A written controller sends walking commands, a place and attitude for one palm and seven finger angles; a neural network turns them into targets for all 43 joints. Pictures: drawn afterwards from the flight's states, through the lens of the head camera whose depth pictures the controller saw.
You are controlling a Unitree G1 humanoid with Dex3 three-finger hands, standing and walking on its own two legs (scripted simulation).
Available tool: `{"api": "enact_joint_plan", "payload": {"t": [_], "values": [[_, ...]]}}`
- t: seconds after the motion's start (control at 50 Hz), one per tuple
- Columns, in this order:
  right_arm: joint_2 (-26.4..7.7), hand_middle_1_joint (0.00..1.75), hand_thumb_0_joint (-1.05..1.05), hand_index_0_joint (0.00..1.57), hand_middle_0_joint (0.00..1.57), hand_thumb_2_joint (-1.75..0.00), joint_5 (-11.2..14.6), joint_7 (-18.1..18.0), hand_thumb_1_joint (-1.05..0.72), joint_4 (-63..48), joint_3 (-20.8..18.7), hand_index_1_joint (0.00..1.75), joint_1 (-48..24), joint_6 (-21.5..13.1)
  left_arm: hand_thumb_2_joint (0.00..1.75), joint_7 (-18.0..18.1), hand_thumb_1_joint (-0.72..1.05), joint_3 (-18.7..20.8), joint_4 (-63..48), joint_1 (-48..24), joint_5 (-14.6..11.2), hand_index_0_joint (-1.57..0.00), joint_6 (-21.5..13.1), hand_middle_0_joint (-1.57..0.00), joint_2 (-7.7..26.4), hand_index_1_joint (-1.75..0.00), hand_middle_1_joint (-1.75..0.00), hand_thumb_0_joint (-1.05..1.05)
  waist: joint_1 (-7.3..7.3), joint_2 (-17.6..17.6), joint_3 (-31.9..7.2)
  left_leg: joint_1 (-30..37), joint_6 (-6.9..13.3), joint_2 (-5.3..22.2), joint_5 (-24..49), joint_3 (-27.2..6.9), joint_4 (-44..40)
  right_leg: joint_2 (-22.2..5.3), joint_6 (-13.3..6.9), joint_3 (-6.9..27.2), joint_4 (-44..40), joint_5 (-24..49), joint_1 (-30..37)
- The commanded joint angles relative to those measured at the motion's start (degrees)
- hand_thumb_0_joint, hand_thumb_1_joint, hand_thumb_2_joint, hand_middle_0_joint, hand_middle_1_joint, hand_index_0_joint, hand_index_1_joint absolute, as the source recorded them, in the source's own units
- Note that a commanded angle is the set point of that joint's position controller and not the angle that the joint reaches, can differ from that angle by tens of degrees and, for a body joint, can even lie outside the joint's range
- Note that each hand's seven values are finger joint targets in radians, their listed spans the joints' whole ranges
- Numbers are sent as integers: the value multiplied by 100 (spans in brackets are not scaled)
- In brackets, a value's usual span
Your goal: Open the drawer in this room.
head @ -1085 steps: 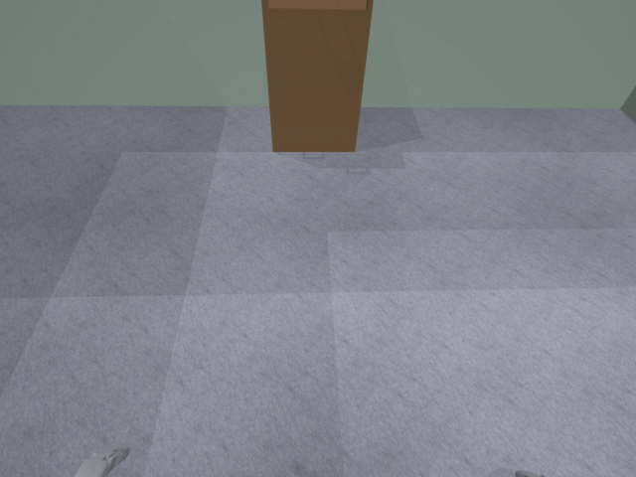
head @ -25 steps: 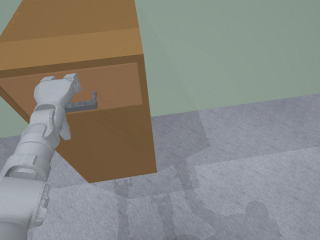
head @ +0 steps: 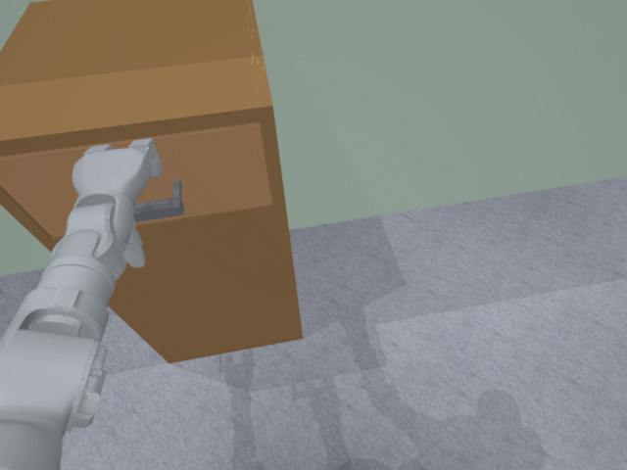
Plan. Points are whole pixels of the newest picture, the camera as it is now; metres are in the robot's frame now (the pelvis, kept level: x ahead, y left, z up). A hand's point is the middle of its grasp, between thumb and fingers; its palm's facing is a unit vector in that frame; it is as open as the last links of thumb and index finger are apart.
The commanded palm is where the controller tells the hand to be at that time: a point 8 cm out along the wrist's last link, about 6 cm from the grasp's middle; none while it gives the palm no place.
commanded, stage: move the hooked fingers above the handle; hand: left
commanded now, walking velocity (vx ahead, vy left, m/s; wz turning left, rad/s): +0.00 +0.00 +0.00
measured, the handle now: (144, 201) +0.51 +0.27 +0.02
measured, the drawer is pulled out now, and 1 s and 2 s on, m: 0.00 0.00 0.00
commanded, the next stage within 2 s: none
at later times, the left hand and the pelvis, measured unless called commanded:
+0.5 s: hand (146, 206) +0.45 +0.23 +0.07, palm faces -0.10 -0.03 -0.99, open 13.8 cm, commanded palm +0.44 +0.24 +0.13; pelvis +0.00 +0.01 +0.00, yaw +2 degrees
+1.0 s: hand (118, 204) +0.45 +0.27 +0.08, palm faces -0.08 +0.01 -1.00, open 13.7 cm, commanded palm +0.43 +0.26 +0.14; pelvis +0.00 +0.00 +0.00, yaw +0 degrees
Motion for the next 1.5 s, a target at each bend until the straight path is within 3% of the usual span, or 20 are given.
{"api": "enact_joint_plan", "payload": {"t": [0.0,0.06,0.14,0.26,0.34,0.38,0.42,0.46,0.54,0.58,0.64,0.74,0.82,0.98,1.1,1.2,1.3,1.36,1.44,1.48], "values": [[-856,30,0,20,20,-90,-34,-124,-90,-633,-426,30,238,-267,30,189,-50,400,-1954,-2565,15,-30,-606,-30,1497,-120,-120,0,26,-8,-2155,815,-101,292,2379,69,-93,-293,-57,-162,-160,1860,1324],[-804,30,0,20,20,-90,-115,-121,-90,-557,-497,30,335,-355,30,550,-50,849,-2448,-2650,73,-30,-942,-30,1873,-120,-120,0,82,405,-2586,1283,-212,320,2930,-13,65,-229,-91,-206,-18,1872,1101],[-826,30,0,20,20,-90,-115,-68,-90,-308,-487,30,365,-420,30,1043,-50,1094,-1939,-2687,66,-30,-723,-30,2064,-120,-120,0,29,218,-2154,860,-258,287,2576,-28,38,-202,-101,-291,-13,1591,881],[-916,30,0,20,20,-90,-41,64,-90,-165,-471,30,389,-394,30,773,-50,95,-836,-2609,-10,-30,180,-30,1062,-120,-120,0,-131,80,-1970,958,-321,320,2504,3,-55,-193,-84,-403,-137,1486,714],[-944,30,0,20,20,-90,-28,61,-90,-266,-517,30,402,-314,30,146,-50,-354,-1118,-2470,-172,-30,107,-30,505,-120,-120,0,-183,-280,-2204,1344,-252,360,2926,-61,24,-219,-30,-348,-208,1798,850],[-943,30,0,20,20,-90,-39,35,-90,-289,-490,30,350,-266,30,-35,-50,-505,-1075,-2342,-185,-30,0,-30,264,-120,-120,0,-238,-519,-1913,1238,-213,348,2765,-86,-6,-226,-34,-349,-264,1706,799],[-930,30,0,20,20,-90,-25,-2,-90,-311,-456,30,308,-244,30,-65,-50,-362,-1126,-2301,-163,-30,-200,-30,405,-120,-120,0,-205,-573,-1431,1025,-200,341,2457,-126,-68,-223,-58,-362,-275,1474,604],[-905,30,0,20,20,-90,-28,-35,-90,-386,-414,30,249,-259,30,108,-50,67,-1401,-2568,-81,-30,-432,-30,952,-120,-120,0,-81,-356,-1419,824,-196,311,2136,-133,-116,-236,-102,-321,-213,1266,633],[-792,30,0,20,20,-90,-143,-78,-90,-472,-385,30,231,-371,30,899,-50,1083,-2039,-3166,240,-30,-657,-30,2145,-120,-120,0,213,420,-2305,805,-315,270,2494,-101,-1,-212,-183,-296,124,1431,892],[-778,30,0,20,20,-90,-198,-64,-90,-457,-357,30,143,-380,30,1254,-50,1419,-2025,-3096,319,-30,-480,-30,2529,-120,-120,0,301,405,-2589,663,-353,236,2689,-45,80,-195,-172,-283,208,1671,1152],[-744,30,0,20,20,-90,-191,-8,-90,-408,-352,30,112,-377,30,1452,-50,1166,-1512,-2677,289,-30,21,-30,2168,-120,-120,0,287,314,-2726,593,-358,254,2860,88,76,-212,-122,-332,228,1942,1351],[-837,30,0,20,20,-90,-76,-27,-90,-367,-372,30,102,-266,30,1024,-50,915,-1085,-2464,22,-30,482,-30,1966,-120,-120,0,137,-485,-2681,491,-191,275,2752,211,-60,-274,11,-236,6,2460,1924],[-903,30,0,20,20,-90,-1,-145,-90,-385,-320,30,69,-206,30,549,-50,830,-841,-2130,-10,-30,424,-30,2021,-120,-120,0,125,-841,-2079,217,-87,246,2328,258,-240,-337,55,-164,-206,2509,2081],[-859,30,0,20,20,-90,5,-169,-90,-514,-435,30,190,-320,30,-32,-50,2,-1793,-2104,-94,-30,-483,-30,1023,-120,-120,0,-123,-173,-1785,978,-81,294,2495,135,-102,-307,-12,-159,-351,2088,1300],[-849,30,0,20,20,-90,-65,-139,-90,-345,-498,30,288,-421,30,552,-50,651,-2393,-2912,-81,-30,-899,-30,1738,-120,-120,0,-88,297,-2088,1060,-179,265,2496,-8,25,-255,-78,-195,-141,1717,913],[-839,30,0,20,20,-90,-100,-77,-90,-255,-445,30,220,-448,30,1079,-50,975,-1789,-2835,69,-30,-428,-30,2100,-120,-120,0,41,385,-2413,825,-264,222,2647,60,72,-235,-97,-258,22,1864,1111],[-922,30,0,20,20,-90,-40,-39,-90,-287,-411,30,249,-336,30,585,-50,451,-638,-2139,-29,-30,263,-30,1571,-120,-120,0,27,-225,-2334,597,-201,256,2643,199,-10,-272,-20,-264,-83,2244,1507],[-972,30,0,20,20,-90,3,-100,-90,-356,-346,30,201,-215,30,286,-50,544,-585,-2062,-23,-30,256,-30,1806,-120,-120,0,35,-734,-1941,282,-122,251,2332,206,-123,-304,18,-230,-172,2290,1684],[-969,30,0,20,20,-90,25,-165,-90,-503,-318,30,161,-183,30,27,-50,541,-643,-1657,-8,-30,17,-30,1747,-120,-120,0,99,-878,-1540,120,-73,254,1985,216,-212,-326,11,-187,-272,2064,1633],[-949,30,0,20,20,-90,5,-192,-90,-612,-348,30,155,-226,30,-28,-50,599,-1072,-1710,-31,-30,-303,-30,1756,-120,-120,0,122,-678,-1719,251,-48,258,2025,203,-184,-320,-11,-149,-265,2029,1657]]}}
